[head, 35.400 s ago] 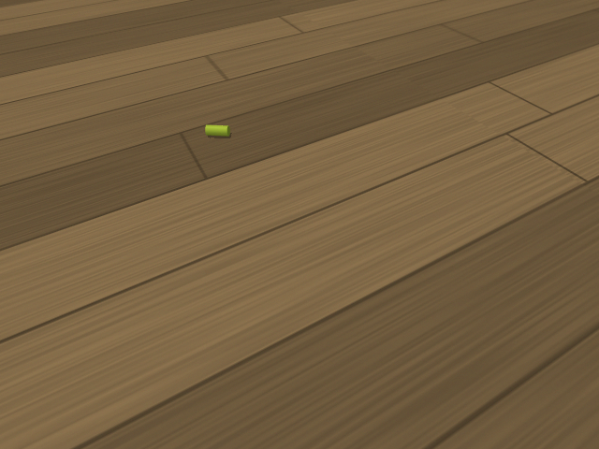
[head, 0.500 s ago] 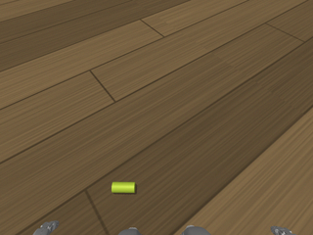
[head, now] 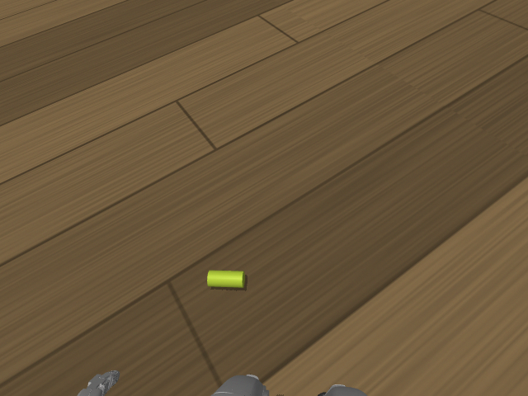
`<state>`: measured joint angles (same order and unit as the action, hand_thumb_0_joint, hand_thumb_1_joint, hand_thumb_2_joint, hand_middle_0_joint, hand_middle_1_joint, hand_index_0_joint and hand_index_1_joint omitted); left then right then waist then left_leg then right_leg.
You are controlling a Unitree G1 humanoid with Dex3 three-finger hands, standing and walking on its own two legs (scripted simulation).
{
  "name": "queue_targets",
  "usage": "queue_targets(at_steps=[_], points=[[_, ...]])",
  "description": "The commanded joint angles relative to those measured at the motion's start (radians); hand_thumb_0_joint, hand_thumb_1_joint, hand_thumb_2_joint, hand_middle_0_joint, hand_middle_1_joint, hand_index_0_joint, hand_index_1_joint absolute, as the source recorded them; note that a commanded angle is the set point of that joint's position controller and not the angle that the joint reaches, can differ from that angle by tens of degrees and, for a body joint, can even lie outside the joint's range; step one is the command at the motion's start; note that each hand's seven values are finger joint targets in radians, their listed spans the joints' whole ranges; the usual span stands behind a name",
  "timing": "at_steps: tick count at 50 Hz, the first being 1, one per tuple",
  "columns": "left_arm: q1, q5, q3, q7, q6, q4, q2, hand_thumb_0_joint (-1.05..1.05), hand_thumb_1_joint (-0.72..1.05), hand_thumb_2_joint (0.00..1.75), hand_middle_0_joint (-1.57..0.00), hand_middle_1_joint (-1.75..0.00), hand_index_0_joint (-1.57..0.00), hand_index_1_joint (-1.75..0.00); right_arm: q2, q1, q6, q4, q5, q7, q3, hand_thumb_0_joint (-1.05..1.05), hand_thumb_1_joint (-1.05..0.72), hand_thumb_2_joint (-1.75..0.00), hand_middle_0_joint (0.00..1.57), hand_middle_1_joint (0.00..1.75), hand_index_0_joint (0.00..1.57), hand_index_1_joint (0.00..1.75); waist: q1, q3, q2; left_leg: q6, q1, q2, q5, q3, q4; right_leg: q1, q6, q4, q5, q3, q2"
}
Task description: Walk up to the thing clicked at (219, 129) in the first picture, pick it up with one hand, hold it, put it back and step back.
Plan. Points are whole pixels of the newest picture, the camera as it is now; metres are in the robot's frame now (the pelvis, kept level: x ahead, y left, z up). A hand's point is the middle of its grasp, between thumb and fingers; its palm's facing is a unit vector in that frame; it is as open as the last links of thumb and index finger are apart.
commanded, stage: step back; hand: left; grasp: from above
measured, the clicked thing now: (226, 278) +0.55 +0.25 -0.73
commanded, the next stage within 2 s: none
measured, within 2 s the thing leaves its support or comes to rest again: neither
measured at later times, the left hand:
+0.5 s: hand out of the picture -0.07 +0.29 -0.15, palm faces -0.06 -0.91 -0.42, open 7.3 cm
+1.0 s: hand out of the picture -0.19 +0.30 -0.15, palm faces +0.00 -0.91 -0.41, open 7.3 cm
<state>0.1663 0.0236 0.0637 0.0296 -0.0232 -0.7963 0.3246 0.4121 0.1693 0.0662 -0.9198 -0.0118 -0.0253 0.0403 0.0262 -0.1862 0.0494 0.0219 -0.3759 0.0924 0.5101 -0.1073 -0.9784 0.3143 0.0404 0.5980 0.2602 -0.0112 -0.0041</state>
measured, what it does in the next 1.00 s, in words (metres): walks backwards: left foot, then right foot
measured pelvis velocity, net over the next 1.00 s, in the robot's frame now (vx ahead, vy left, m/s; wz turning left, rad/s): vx -0.32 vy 0.03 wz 0.00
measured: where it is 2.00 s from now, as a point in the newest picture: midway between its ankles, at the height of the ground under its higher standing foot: outside the picture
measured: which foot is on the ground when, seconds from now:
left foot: up 0.00-0.10, down 0.12-0.54, up 0.56-0.84, down 0.86-1.00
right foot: down 0.00-0.14, up 0.16-0.50, down 0.52-0.88, up 0.90-1.00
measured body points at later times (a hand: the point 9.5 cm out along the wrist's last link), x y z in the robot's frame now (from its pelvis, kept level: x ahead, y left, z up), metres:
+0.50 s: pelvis -0.16 +0.01 -0.01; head -0.10 +0.01 +0.43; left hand -0.07 +0.34 -0.13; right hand -0.03 -0.30 -0.12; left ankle -0.05 +0.13 -0.73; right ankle -0.20 -0.12 -0.72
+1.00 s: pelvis -0.32 +0.03 -0.01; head -0.27 +0.04 +0.44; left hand -0.19 +0.35 -0.12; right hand -0.26 -0.28 -0.12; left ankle -0.31 +0.15 -0.73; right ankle -0.31 -0.10 -0.66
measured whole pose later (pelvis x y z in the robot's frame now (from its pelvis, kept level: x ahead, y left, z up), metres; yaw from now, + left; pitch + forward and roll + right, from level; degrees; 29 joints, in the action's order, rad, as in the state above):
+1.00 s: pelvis -0.32 +0.03 -0.01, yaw +0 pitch -2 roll +0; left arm 0.10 0.01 0.07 0.04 -0.07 -0.83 0.40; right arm 0.37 0.20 0.05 -0.89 -0.05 0.01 0.05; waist -0.02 -0.18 -0.02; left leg -0.02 -0.28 0.01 0.32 -0.03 -0.65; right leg 0.50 0.01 1.12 0.53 0.13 -0.09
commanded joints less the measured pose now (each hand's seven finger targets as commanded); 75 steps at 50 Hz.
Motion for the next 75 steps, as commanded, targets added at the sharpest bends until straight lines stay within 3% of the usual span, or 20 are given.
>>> queue_targets(at_steps=[1,5,8,12,23,26,27,28,31,40,43,45,46,49,59,60,62,65,70,75], points=[[0.029,-0.001,0.083,0.019,0.012,0.078,0.296,0.00,0.90,0.90,-0.20,-0.30,-0.20,-0.30,0.160,0.022,-0.032,0.095,-0.004,-0.002,0.048,0.00,-0.90,-0.90,0.20,0.30,0.20,0.30,0.012,0.252,-0.235,-0.027,-0.029,-0.053,-0.004,0.038,0.169,-0.260,0.186,-0.100,-0.548,0.288,0.287],[-0.044,-0.008,0.061,0.007,0.000,0.098,0.290,0.00,0.90,0.90,-0.20,-0.30,-0.20,-0.30,0.163,0.120,-0.035,0.059,-0.019,0.017,0.070,0.00,-0.90,-0.90,0.20,0.30,0.20,0.30,-0.064,0.249,-0.160,-0.074,0.213,-0.084,-0.285,0.068,0.497,-0.033,0.076,-0.025,-0.233,0.214,0.207],[-0.077,0.004,0.072,0.024,-0.003,0.085,0.268,0.00,0.90,0.90,-0.20,-0.30,-0.20,-0.30,0.330,0.005,-0.040,0.115,-0.031,0.028,0.105,0.00,-0.90,-0.90,0.20,0.30,0.20,0.30,-0.092,0.178,0.188,-0.343,0.039,-0.501,-0.473,-0.448,0.686,0.123,-0.030,0.547,0.433,0.160,-0.104],[0.067,-0.020,0.074,0.016,-0.009,0.015,0.256,0.00,0.90,0.90,-0.20,-0.30,-0.20,-0.30,0.210,-0.120,-0.049,0.140,-0.024,0.005,0.069,0.00,-0.90,-0.90,0.20,0.30,0.20,0.30,0.022,0.141,0.075,-0.249,0.103,-0.348,-0.570,-0.149,0.598,0.204,-0.027,0.725,0.235,0.204,-0.109],[0.134,-0.006,0.064,-0.008,0.012,-0.022,0.232,0.00,0.90,0.90,-0.20,-0.30,-0.20,-0.30,0.237,-0.066,-0.025,0.159,-0.017,0.014,0.086,0.00,-0.90,-0.90,0.20,0.30,0.20,0.30,-0.032,0.257,0.147,-0.222,0.200,-0.330,-0.470,-0.097,0.508,-0.060,-0.053,0.026,0.148,0.017,-0.026],[0.206,0.023,0.087,-0.007,0.026,-0.044,0.294,0.00,0.90,0.90,-0.20,-0.30,-0.20,-0.30,0.179,-0.080,-0.011,0.165,0.000,0.021,0.070,0.00,-0.90,-0.90,0.20,0.30,0.20,0.30,0.010,0.236,-0.051,-0.095,-0.083,-0.209,-0.182,-0.032,0.341,-0.219,0.028,-0.212,0.110,0.235,0.095],[0.135,0.020,0.112,-0.011,0.020,-0.015,0.404,0.00,0.90,0.90,-0.20,-0.30,-0.20,-0.30,0.133,-0.141,-0.013,0.182,0.007,0.016,0.063,0.00,-0.90,-0.90,0.20,0.30,0.20,0.30,0.045,0.170,-0.337,-0.027,-0.155,0.000,0.032,0.057,0.069,-0.043,0.183,-0.328,0.108,0.534,0.335],[0.045,0.027,0.116,-0.005,0.025,0.030,0.446,0.00,0.90,0.90,-0.20,-0.30,-0.20,-0.30,0.169,-0.142,-0.005,0.176,-0.001,0.004,0.078,0.00,-0.90,-0.90,0.20,0.30,0.20,0.30,0.046,0.098,-0.331,-0.005,-0.107,-0.026,0.092,-0.080,-0.157,0.160,0.279,-0.368,0.078,0.650,0.461],[-0.133,0.018,0.086,0.008,0.028,0.068,0.316,0.00,0.90,0.90,-0.20,-0.30,-0.20,-0.30,0.174,0.010,-0.010,0.108,0.020,0.004,0.077,0.00,-0.90,-0.90,0.20,0.30,0.20,0.30,-0.078,0.098,-0.149,-0.013,-0.080,0.045,-0.067,-0.092,-0.282,0.115,0.139,-0.206,-0.199,0.235,0.233],[-0.005,0.008,0.081,0.020,0.003,0.067,0.317,0.00,0.90,0.90,-0.20,-0.30,-0.20,-0.30,0.154,0.053,-0.025,0.117,-0.013,0.004,0.065,0.00,-0.90,-0.90,0.20,0.30,0.20,0.30,0.013,0.230,-0.276,-0.016,-0.002,-0.065,-0.010,0.065,0.284,-0.228,0.144,-0.058,-0.454,0.245,0.280],[-0.022,-0.006,0.054,0.013,-0.016,0.076,0.283,0.00,0.90,0.90,-0.20,-0.30,-0.20,-0.30,0.191,0.131,-0.033,0.079,-0.026,0.013,0.088,0.00,-0.90,-0.90,0.20,0.30,0.20,0.30,-0.038,0.245,-0.110,-0.075,0.209,-0.143,-0.311,-0.032,0.566,-0.009,0.033,0.087,-0.211,0.150,0.163],[-0.101,-0.010,0.061,0.026,-0.014,0.096,0.271,0.00,0.90,0.90,-0.20,-0.30,-0.20,-0.30,0.349,0.051,-0.032,0.122,-0.029,0.025,0.115,0.00,-0.90,-0.90,0.20,0.30,0.20,0.30,-0.082,0.230,0.192,-0.310,0.105,-0.476,-0.576,-0.418,0.642,0.139,-0.033,0.463,0.418,0.077,-0.062],[-0.135,0.001,0.068,0.032,-0.017,0.079,0.278,0.00,0.90,0.90,-0.20,-0.30,-0.20,-0.30,0.324,0.026,-0.039,0.118,-0.036,0.022,0.112,0.00,-0.90,-0.90,0.20,0.30,0.20,0.30,-0.080,0.189,0.137,-0.322,0.017,-0.468,-0.618,-0.396,0.642,0.108,-0.024,0.610,0.416,0.179,-0.079],[-0.003,-0.024,0.063,0.020,-0.018,0.021,0.263,0.00,0.90,0.90,-0.20,-0.30,-0.20,-0.30,0.225,-0.079,-0.045,0.138,-0.031,0.003,0.073,0.00,-0.90,-0.90,0.20,0.30,0.20,0.30,0.014,0.161,0.079,-0.243,0.086,-0.334,-0.714,-0.140,0.536,0.163,-0.020,0.695,0.268,0.188,-0.087],[0.114,0.013,0.049,0.001,0.023,-0.048,0.233,0.00,0.90,0.90,-0.20,-0.30,-0.20,-0.30,0.222,-0.064,-0.008,0.143,-0.005,0.011,0.066,0.00,-0.90,-0.90,0.20,0.30,0.20,0.30,0.012,0.300,0.111,-0.173,0.175,-0.297,-0.572,-0.082,0.365,-0.169,-0.024,-0.218,-0.025,0.011,-0.023],[0.108,0.024,0.067,0.001,0.030,-0.052,0.289,0.00,0.90,0.90,-0.20,-0.30,-0.20,-0.30,0.176,-0.060,-0.010,0.144,-0.002,0.014,0.054,0.00,-0.90,-0.90,0.20,0.30,0.20,0.30,0.010,0.275,-0.016,-0.114,-0.009,-0.212,-0.357,-0.064,0.295,-0.246,0.008,-0.210,-0.018,0.189,0.060],[0.018,0.025,0.104,0.001,0.031,-0.003,0.457,0.00,0.90,0.90,-0.20,-0.30,-0.20,-0.30,0.165,-0.118,-0.007,0.170,-0.003,-0.006,0.064,0.00,-0.90,-0.90,0.20,0.30,0.20,0.30,0.055,0.170,-0.321,-0.017,-0.108,-0.031,0.122,-0.065,-0.139,0.056,0.287,-0.314,-0.126,0.642,0.464],[-0.121,0.018,0.072,0.010,0.038,0.019,0.314,0.00,0.90,0.90,-0.20,-0.30,-0.20,-0.30,0.177,-0.002,-0.012,0.099,0.016,0.000,0.065,0.00,-0.90,-0.90,0.20,0.30,0.20,0.30,-0.051,0.154,-0.102,-0.018,-0.074,0.008,-0.039,-0.093,-0.263,0.036,0.171,-0.176,-0.230,0.272,0.258],[0.010,0.037,0.080,-0.002,0.041,-0.010,0.308,0.00,0.90,0.90,-0.20,-0.30,-0.20,-0.30,0.156,-0.045,-0.042,0.101,-0.015,0.013,0.053,0.00,-0.90,-0.90,0.20,0.30,0.20,0.30,0.047,0.168,-0.220,0.001,-0.114,-0.060,0.012,0.021,0.139,-0.178,0.137,-0.203,0.205,0.272,0.219],[0.025,0.019,0.038,-0.025,0.019,-0.023,0.258,0.00,0.90,0.90,-0.20,-0.30,-0.20,-0.30,0.157,0.069,-0.081,0.009,-0.033,0.015,0.078,0.00,-0.90,-0.90,0.20,0.30,0.20,0.30,-0.015,0.189,-0.114,-0.054,0.373,-0.105,-0.149,0.009,0.626,0.121,0.046,-0.040,0.189,0.172,0.150]])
